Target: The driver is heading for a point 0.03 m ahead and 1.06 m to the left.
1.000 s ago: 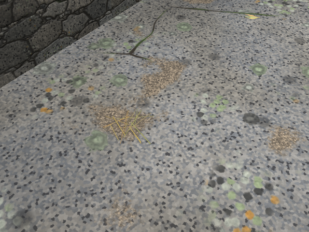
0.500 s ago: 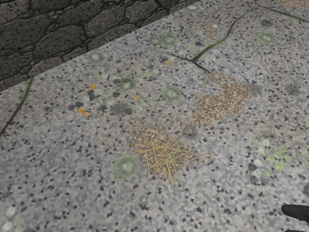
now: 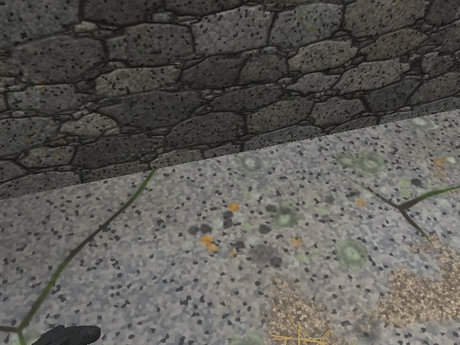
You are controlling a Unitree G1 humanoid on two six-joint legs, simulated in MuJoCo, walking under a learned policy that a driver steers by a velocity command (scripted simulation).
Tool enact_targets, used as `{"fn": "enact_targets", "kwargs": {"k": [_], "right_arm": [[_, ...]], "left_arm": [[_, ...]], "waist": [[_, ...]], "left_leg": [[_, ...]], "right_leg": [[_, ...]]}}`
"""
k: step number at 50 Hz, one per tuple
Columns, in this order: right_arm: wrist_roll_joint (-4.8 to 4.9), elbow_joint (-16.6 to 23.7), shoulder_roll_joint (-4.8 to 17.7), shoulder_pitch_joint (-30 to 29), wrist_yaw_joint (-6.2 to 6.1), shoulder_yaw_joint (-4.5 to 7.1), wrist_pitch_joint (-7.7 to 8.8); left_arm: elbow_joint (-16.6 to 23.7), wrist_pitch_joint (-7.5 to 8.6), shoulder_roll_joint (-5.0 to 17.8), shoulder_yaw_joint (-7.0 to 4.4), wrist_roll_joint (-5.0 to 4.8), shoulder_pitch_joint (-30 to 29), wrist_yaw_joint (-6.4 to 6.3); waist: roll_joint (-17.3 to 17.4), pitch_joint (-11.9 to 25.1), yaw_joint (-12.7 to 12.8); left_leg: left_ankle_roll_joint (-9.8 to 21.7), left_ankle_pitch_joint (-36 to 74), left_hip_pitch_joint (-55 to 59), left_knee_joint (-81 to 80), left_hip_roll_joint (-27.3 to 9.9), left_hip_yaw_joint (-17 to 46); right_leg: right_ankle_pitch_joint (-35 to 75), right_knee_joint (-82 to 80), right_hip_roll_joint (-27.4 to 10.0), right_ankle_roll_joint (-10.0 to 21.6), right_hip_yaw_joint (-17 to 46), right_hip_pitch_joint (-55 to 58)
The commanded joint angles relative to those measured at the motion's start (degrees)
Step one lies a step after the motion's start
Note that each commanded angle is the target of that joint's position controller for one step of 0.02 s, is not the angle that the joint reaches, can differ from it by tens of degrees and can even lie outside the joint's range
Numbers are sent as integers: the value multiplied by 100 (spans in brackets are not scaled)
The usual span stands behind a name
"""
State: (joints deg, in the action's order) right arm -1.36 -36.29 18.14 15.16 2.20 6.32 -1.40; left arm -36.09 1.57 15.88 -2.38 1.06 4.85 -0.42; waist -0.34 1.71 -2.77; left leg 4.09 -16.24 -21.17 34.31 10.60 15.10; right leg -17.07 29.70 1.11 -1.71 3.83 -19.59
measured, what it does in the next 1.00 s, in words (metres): walks ahead, turning left: left foot, then right foot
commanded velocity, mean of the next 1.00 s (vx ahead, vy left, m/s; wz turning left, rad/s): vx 0.75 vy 0.14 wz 0.99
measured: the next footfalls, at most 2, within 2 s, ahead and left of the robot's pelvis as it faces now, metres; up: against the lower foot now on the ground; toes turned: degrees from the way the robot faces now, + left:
left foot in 0.44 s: +0.39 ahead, +0.22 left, +0.00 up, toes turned +30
right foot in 0.80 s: +0.79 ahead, +0.29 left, +0.00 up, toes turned +50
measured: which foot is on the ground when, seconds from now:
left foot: down 0.00-0.00, up 0.02-0.42, down 0.44-0.78, up 0.80-1.00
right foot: down 0.00-0.46, up 0.48-0.78, down 0.80-1.00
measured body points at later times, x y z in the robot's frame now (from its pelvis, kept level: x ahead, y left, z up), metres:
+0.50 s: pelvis +0.30 +0.13 -0.04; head +0.35 +0.14 +0.40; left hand +0.10 +0.33 -0.16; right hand +0.63 +0.03 -0.12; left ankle +0.35 +0.20 -0.73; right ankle +0.11 -0.14 -0.62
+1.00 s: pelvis +0.57 +0.33 +0.00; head +0.58 +0.34 +0.45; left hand +0.29 +0.51 -0.10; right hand +0.90 +0.36 -0.06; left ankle +0.46 +0.43 -0.62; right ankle +0.76 +0.26 -0.73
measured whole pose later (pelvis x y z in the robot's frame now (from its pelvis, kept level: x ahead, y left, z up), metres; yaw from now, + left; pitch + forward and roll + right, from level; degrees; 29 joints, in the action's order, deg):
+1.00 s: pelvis +0.57 +0.33 +0.00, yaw +60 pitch -3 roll -1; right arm 0.1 -30.0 20.0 6.8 6.3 1.4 -4.2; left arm -48.3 1.9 21.6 -4.5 -0.2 24.5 -8.9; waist 1.8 -4.4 -2.0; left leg 0.4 -19.5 -36.2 74.9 -2.0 4.3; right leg -9.3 25.1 -9.6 -7.0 -6.3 -11.7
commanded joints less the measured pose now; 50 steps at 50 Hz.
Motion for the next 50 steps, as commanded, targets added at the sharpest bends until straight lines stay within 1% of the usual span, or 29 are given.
{"fn": "enact_targets", "kwargs": {"k": [1, 2, 4, 7, 12, 17, 20, 21, 22, 23, 24, 25, 26, 27, 30, 31, 35, 36, 37, 38, 39, 40, 41, 42, 43, 44, 45, 47, 50], "right_arm": [[95, 1093, -137, -1341, -8, -151, 218], [-90, 1135, 288, -1394, 4, -120, 269], [-166, 929, 560, -1186, 142, -48, 241], [-202, 834, 458, -1071, 319, -110, 114], [-152, 998, 378, -1894, 376, -234, 47], [-123, 1215, 119, -2830, 506, -434, 122], [-79, 876, 206, -1748, 327, -386, 156], [-57, 592, 440, -652, 250, -266, 176], [-67, 154, 779, 761, 127, -66, 214], [77, 60, 1412, 550, 4, 196, 140], [-7, 371, 1988, 579, -61, 290, 44], [-54, 187, 1799, 1062, -194, 286, -2], [-36, -86, 1685, 1010, -267, 266, 78], [-77, -125, 1399, 753, -314, 160, 202], [-12, -102, 1042, 217, -293, -44, 445], [103, -169, 964, 17, -230, -78, 469], [-54, -378, 1023, -282, 100, -18, 499], [-49, -433, 1004, -275, 214, 9, 436], [-9, -439, 961, -343, 256, -9, 414], [1, -336, 974, -711, 263, -25, 440], [270, 121, -313, -622, 283, -412, 446], [-178, 359, -562, -591, 303, -603, 360], [-242, 400, -215, 158, 400, -508, 298], [262, 154, 267, 1188, 434, -399, 171], [320, 341, 714, 623, 442, -331, 52], [219, 665, 886, -49, 430, -343, -84], [147, 861, 935, -316, 403, -356, -202], [82, 1015, 560, -448, 437, -449, -265], [180, 942, 122, -275, 402, -501, -323]], "left_arm": [[62, 99, 1712, -455, 231, 1325, -192], [150, 124, 1443, -439, 258, 832, -180], [147, 159, 867, -262, 120, 664, -93], [-167, 257, 888, -245, 85, 1217, -63], [-615, 380, 727, -202, 136, 2067, 32], [-1076, 356, 856, -212, 174, 2653, -43], [-1168, 237, 1271, -245, 118, 2568, -101], [-1094, 189, 1525, -300, 79, 2452, -107], [-928, 180, 1633, -320, 43, 2134, -69], [-639, 212, 998, -224, 48, 2180, 37], [107, 361, 932, -137, 31, 1804, 131], [320, 458, 1128, -172, 21, 815, 119], [373, 509, 877, -72, -54, 877, 81], [335, 494, 841, -7, 48, 936, 66], [209, 188, 824, -4, 329, 1411, 91], [320, 104, 924, -39, 254, 1069, 72], [388, 41, 587, 50, -50, 772, -59], [176, 17, 824, -63, -168, 1160, -192], [45, 17, 963, -142, -134, 1576, -288], [-157, -5, 1017, -209, -161, 2226, -397], [-623, 150, 1323, -338, -135, 3854, -799], [-892, 188, 1412, -294, 29, 4538, -979], [-790, 163, 1566, -251, 190, 4332, -1065], [-776, 129, 1965, -469, -3, 3503, -1040], [-677, 111, 1824, -476, -172, 2771, -1098], [-729, 97, 1612, -392, -95, 2263, -1167], [-710, 100, 1461, -321, -41, 1858, -1146], [-692, 139, 1300, -311, -68, 1378, -983], [-648, 217, 1880, -574, -190, 1204, -693]], "waist": [[-1719, 33, 990], [-1069, -159, 634], [-450, -167, 376], [-582, -276, 448], [-529, -795, 726], [-582, -1339, 925], [-877, -456, 117], [-995, 167, -425], [-849, 838, -1121], [660, 1233, -635], [954, 2070, -462], [-134, 1728, -799], [-77, 890, -494], [-385, 328, -174], [-69, -208, 515], [154, -715, 580], [357, -458, 617], [323, -275, 600], [143, 51, 744], [57, 569, 1204], [-385, 330, 1414], [-585, 1507, 1312], [-801, 2102, 866], [-1859, 2746, 272], [-1336, 1905, 290], [-1037, 1238, 145], [-737, 551, -35], [-877, -341, -332], [-1070, -697, -506]], "left_leg": [[-47, -1397, -3744, 1967, 158, -538], [-45, -603, -3769, 2775, -713, -615], [-141, -88, -3372, 3275, -901, -704], [-219, 395, -3325, 3999, -1043, -950], [-161, 786, -3653, 3631, -1265, -1147], [289, 343, -2883, 1814, -1299, -2231], [739, -335, -706, 1254, -412, -2875], [888, -529, 591, 1166, -166, -2765], [1109, -345, 2624, 587, -114, -2251], [1260, -1374, 4609, -134, -1142, -153], [2086, -1889, 5296, -1200, -2595, 3101], [1891, -1188, 5028, -1468, -2388, 2896], [1810, -367, 4078, -1646, -2380, 2470], [1655, 60, 3016, -1667, -2106, 1933], [1762, 476, 1168, -1944, -1621, 1224], [1709, 2089, 594, -2020, -1383, 842], [1159, 2978, -971, -1798, -459, -115], [993, 3431, -925, -1334, -373, -112], [775, 3230, -979, -679, -248, -68], [564, 3311, -1163, 267, -120, 18], [2, -603, -1930, 1859, 930, 272], [-30, -2458, -2006, 3598, 842, 299], [-387, -2926, -1955, 5247, 413, 597], [-686, -1974, -2170, 6162, 4, 516], [-816, -1062, -2449, 6202, -657, 97], [-728, -242, -2446, 6210, -1056, -197], [-599, 34, -2288, 6022, -1291, -440], [-351, 44, -1645, 4825, -1583, -559], [-311, -448, -592, 3035, -1733, -992]], "right_leg": [[-3010, -2056, -2553, 674, 3082, 2944], [-3373, -2128, -2868, 1013, 3577, 2257], [-2533, -1860, -2239, 836, 2319, 1904], [-1349, -1979, -1716, 599, 856, 1826], [-110, -2123, -1677, 515, -490, 2125], [1995, -2323, -1655, 417, -1674, 2460], [7411, -511, -1763, 385, -2130, 2498], [8001, 796, -1929, 451, -2056, 2166], [7222, 2610, -1891, 372, -2020, 994], [1341, 4692, -956, 101, -1900, -1415], [-981, 6373, -192, -123, -980, -2830], [-271, 6310, -439, -18, -124, -3282], [-245, 5865, -685, 10, -128, -3227], [-325, 5086, -948, 1, -76, -2826], [-1113, 4228, -1043, -129, -110, -1888], [-1158, 3749, -1050, -242, -289, -1818], [1043, 1214, -328, -239, -860, 654], [1333, 856, -142, -201, -813, 1203], [1603, 511, -37, -182, -742, 1891], [1890, 245, 6, -178, -727, 2852], [4129, -953, -678, 66, 534, 4312], [5951, 18, -2289, 25, 1807, 5086], [8504, 327, -3629, 642, 3075, 4788], [5932, -489, -4211, 1585, 4332, 4864], [2452, -1048, -3561, 1237, 3552, 3985], [194, -1365, -3075, 702, 2662, 2917], [-66, -1444, -2735, 413, 1850, 1853], [414, -1648, -2239, 153, 428, 432], [706, -2339, -2340, 369, -417, -299]]}}
Keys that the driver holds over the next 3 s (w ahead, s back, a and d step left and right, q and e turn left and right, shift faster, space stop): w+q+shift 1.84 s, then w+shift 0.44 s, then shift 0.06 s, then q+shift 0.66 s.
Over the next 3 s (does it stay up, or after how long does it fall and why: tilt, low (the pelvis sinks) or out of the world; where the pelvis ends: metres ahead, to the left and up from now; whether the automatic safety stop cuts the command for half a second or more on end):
stays up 0.12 1.65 0.01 its command is cut before an obstacle after 0.6 s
